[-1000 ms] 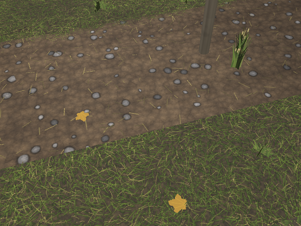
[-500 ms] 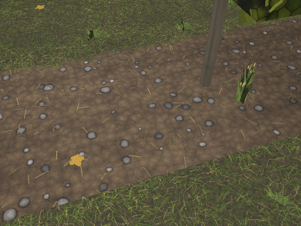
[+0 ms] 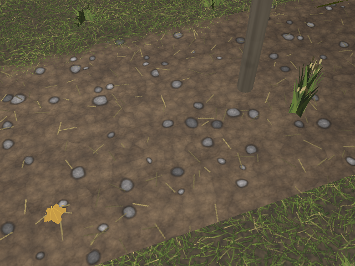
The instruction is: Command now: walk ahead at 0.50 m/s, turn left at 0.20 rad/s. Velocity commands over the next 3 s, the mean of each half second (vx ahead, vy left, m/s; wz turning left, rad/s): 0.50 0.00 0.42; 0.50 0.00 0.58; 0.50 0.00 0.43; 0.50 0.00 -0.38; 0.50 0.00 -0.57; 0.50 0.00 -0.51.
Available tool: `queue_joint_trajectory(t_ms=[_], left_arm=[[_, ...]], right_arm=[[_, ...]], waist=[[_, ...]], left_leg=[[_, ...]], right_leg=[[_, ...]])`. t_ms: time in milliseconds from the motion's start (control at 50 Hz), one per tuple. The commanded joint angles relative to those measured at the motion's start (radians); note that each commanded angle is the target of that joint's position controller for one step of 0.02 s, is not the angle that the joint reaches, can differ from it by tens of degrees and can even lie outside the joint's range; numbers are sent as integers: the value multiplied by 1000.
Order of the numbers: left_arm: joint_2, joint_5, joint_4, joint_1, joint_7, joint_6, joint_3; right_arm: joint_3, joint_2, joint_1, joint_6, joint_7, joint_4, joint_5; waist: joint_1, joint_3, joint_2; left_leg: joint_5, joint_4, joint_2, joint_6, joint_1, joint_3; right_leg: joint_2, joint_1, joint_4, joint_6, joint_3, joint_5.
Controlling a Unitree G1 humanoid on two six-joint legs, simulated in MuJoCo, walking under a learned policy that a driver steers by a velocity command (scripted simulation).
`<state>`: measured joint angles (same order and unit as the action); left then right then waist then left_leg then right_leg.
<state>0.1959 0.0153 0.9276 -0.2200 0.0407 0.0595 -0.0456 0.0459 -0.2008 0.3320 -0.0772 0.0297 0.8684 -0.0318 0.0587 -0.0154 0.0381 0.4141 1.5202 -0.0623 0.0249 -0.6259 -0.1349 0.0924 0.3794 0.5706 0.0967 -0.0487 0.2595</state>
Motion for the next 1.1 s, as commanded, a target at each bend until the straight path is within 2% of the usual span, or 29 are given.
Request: queue_joint_trajectory(t_ms=[20,40,80,160,240,300,320,340,360,380,400,420,440,460,480,540,640,760,800,820,840,860,880,900,920,940,960,1020,1100], left_arm=[[124,8,-85,61,-20,46,-22],[139,4,-75,48,-27,49,-25],[155,-7,-48,-19,-52,47,-33],[158,-26,-9,-95,-69,33,-34],[174,-21,15,-145,-62,10,-35],[228,-24,0,-117,-65,-6,-48],[243,-28,-5,-110,-70,-10,-53],[254,-29,-15,-81,-74,-14,-55],[249,-17,-40,-64,-79,-4,-52],[101,19,-81,-168,-53,28,-4],[190,-12,-90,-94,-28,74,-19],[221,-50,-123,5,-24,89,-34],[207,-40,-133,40,-30,93,-30],[200,-18,-126,51,-40,85,-34],[202,-10,-125,26,-44,68,-42],[168,1,-154,31,-48,34,-42],[124,-1,-223,229,-45,35,-25],[161,-23,-281,334,-24,60,-29],[186,-27,-278,295,-23,74,-39],[198,-25,-259,220,-27,80,-48],[236,-11,-239,98,-33,84,-64],[301,3,-223,-65,-43,81,-82],[331,1,-188,-133,-35,68,-92],[233,-25,-209,-87,-33,62,-70],[181,-26,-221,-48,-38,53,-56],[168,-16,-226,0,-37,46,-48],[154,-10,-220,20,-36,43,-42],[154,-10,-198,26,-32,51,-42],[207,-10,-166,10,-35,55,-57]], right_arm=[[27,-73,95,17,16,-50,16],[29,-81,30,13,12,-87,16],[21,-61,-67,7,-1,-119,26],[15,-41,-235,14,-31,-176,16],[14,-34,-363,20,-65,-239,12],[27,-70,-355,27,-80,-273,15],[39,-95,-300,29,-83,-271,19],[61,-136,-157,31,-82,-239,17],[99,-230,37,36,-68,-196,16],[114,-346,45,25,-60,-197,10],[95,-272,130,24,-54,-203,17],[85,-235,63,19,-47,-201,31],[78,-209,-21,15,-44,-221,24],[72,-192,-92,14,-44,-237,23],[64,-175,-126,12,-44,-251,29],[63,-179,-117,4,-40,-252,19],[73,-211,-15,17,-15,-217,10],[69,-200,56,26,-11,-186,4],[71,-201,44,31,-8,-188,5],[66,-190,24,33,-8,-196,3],[52,-154,-4,29,-11,-213,9],[36,-103,2,22,-13,-240,16],[27,-101,137,18,-10,-254,-10],[45,-200,127,23,-8,-225,-13],[55,-233,29,31,-10,-232,0],[56,-219,-17,36,-8,-242,11],[59,-204,-46,37,-12,-256,16],[48,-144,-52,46,-24,-274,2],[39,-134,-121,49,-30,-304,9]], waist=[[26,82,-43],[12,50,-94],[-27,56,-122],[-91,17,-79],[-126,-34,-62],[-89,-10,-109],[-51,28,-130],[32,92,-120],[113,186,-44],[6,297,222],[78,409,158],[72,252,117],[26,158,7],[-18,104,-55],[-60,92,-48],[-89,86,-14],[-23,43,25],[12,25,61],[-16,36,94],[-59,64,103],[-119,149,89],[-169,278,-43],[-114,362,-366],[-122,254,-255],[-143,133,-163],[-123,72,-104],[-107,26,-105],[-80,7,-142],[-84,2,-117]], left_leg=[[-126,-259,-112,44,-72,-37],[-179,-348,-106,42,-75,-35],[-313,-519,-90,11,-65,-7],[-504,-754,-20,-51,-72,59],[-451,-848,16,-84,-108,118],[-268,-875,74,-124,9,205],[-220,-882,107,-143,107,230],[-264,-944,133,-175,306,231],[-376,-968,55,-236,632,70],[-343,-1040,-221,-433,990,-487],[-208,-1165,-265,-469,1085,-688],[-227,-1188,-230,-413,986,-546],[-311,-1199,-186,-372,818,-426],[-426,-1219,-152,-345,655,-345],[-499,-1238,-123,-330,553,-292],[-575,-1271,-82,-325,408,-211],[-459,-1264,-13,-259,360,-161],[-329,-1176,-38,-233,463,-292],[-366,-1115,-45,-224,496,-340],[-404,-1062,-22,-206,483,-336],[-445,-914,19,-172,410,-290],[-281,-624,107,-113,209,-165],[200,-382,179,-69,-72,-79],[159,-267,88,-53,-176,-79],[65,-239,56,-43,-193,-48],[-1,-259,29,-41,-163,-21],[-47,-291,3,-40,-149,-14],[-100,-347,-38,-40,-101,22],[-245,-494,-55,-15,-137,35]], right_leg=[[-424,-69,-264,201,382,-493],[-398,-52,-285,180,325,-531],[-348,-113,-306,136,209,-576],[-307,-262,-333,61,81,-568],[-335,-407,-307,35,16,-566],[-343,-447,-189,17,-38,-861],[-343,-442,-94,9,-56,-1006],[-324,-383,83,-8,-81,-1053],[-280,-153,372,-51,-106,-821],[-68,285,756,-107,-46,200],[-53,426,842,-92,162,313],[-101,513,814,-79,162,227],[-145,469,712,-75,156,146],[-170,383,630,-87,142,107],[-190,302,579,-98,146,86],[-184,218,450,-137,117,25],[-126,189,118,-154,110,-268],[-76,120,-79,-129,142,-250],[-66,50,-118,-103,133,-167],[-67,-61,-164,-80,117,-183],[-143,-272,-140,-31,167,-199],[-330,-571,-142,57,379,-167],[-517,-761,-216,200,785,-4],[-514,-690,-242,174,778,166],[-461,-563,-259,127,621,147],[-416,-448,-287,99,517,66],[-389,-372,-314,92,448,-14],[-343,-277,-380,89,284,-150],[-347,-298,-409,99,142,-327]])
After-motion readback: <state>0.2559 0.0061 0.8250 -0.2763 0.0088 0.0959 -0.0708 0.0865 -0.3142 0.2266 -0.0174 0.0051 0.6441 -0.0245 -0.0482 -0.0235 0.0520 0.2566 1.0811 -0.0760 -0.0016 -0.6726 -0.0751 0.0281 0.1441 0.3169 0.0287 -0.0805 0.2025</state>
